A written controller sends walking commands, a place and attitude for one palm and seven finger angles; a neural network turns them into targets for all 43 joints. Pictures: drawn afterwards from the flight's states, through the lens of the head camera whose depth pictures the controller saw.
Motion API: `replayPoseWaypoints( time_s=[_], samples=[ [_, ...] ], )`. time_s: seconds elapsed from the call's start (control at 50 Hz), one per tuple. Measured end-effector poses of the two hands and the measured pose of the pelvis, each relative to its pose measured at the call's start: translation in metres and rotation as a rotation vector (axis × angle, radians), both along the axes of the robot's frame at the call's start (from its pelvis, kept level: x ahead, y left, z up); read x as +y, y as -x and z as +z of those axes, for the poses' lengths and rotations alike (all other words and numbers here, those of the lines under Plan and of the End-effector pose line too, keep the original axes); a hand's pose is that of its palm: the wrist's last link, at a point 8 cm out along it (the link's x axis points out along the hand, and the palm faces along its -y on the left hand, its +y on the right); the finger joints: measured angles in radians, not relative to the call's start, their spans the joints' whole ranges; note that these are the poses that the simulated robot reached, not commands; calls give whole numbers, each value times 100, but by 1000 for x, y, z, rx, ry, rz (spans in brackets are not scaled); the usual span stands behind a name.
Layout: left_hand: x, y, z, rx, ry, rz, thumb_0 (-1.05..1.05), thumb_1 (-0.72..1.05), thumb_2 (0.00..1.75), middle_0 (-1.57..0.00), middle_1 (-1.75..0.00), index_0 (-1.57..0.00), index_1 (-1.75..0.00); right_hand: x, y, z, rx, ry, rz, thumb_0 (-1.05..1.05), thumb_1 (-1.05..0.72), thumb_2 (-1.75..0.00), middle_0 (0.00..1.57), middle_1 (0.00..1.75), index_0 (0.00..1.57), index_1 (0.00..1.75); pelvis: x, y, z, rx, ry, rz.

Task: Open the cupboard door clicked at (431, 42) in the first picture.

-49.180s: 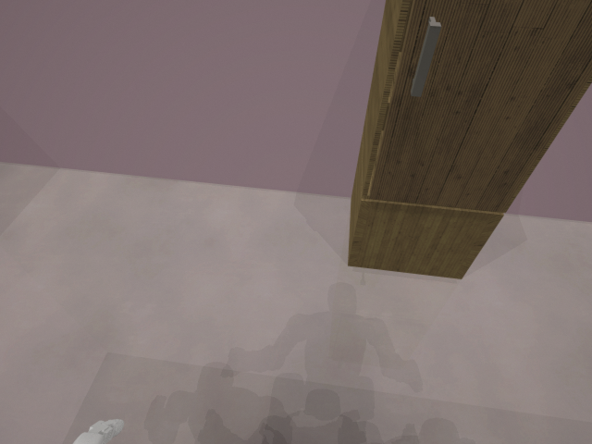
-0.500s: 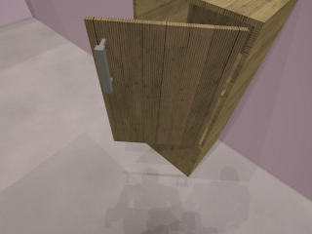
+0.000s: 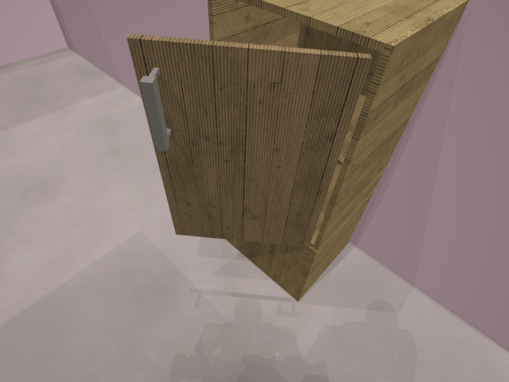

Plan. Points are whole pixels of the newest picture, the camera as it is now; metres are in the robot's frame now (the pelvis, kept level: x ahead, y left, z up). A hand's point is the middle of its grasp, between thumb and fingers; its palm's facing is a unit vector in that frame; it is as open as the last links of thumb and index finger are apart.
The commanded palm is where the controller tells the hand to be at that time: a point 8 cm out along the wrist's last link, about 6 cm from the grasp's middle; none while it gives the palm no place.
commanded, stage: come to a stop and stand still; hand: left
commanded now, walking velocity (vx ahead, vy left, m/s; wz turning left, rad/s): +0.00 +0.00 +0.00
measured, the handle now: (159, 110) +0.56 +0.22 +0.13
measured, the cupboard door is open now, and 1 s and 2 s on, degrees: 38 38 38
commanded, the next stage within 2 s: look again from close up in 0.06 s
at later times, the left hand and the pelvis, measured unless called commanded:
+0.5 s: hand out of the picture -0.02 +0.23 -0.16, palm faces +0.02 -0.97 -0.23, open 7.3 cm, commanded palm none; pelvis -0.03 +0.03 +0.01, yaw +0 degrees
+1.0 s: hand out of the picture -0.07 +0.23 -0.17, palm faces +0.01 -0.99 -0.14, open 7.3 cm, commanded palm none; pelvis -0.03 +0.07 +0.01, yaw -1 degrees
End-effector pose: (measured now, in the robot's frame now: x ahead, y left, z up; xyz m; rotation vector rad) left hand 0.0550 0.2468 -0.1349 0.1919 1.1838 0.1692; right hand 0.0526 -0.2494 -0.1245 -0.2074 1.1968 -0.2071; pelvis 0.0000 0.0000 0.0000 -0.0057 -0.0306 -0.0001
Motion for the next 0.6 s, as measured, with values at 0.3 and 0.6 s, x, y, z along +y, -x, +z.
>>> replayPoseWaypoints(
  time_s=[0.3,0.6],
  samples=[
    [22,55,12,70,-15,27,0,91,90,-20,-30,-20,-30,18,-8,10,-45,-23,77,0,-91,-89,20,29,20,30,15,20,12,-13,4,3],
    [31,87,1,158,35,12,0,91,90,-20,-30,-20,-30,42,75,4,146,-20,4,0,-91,-89,20,29,20,30,40,31,14,-15,9,-2]
  ],
)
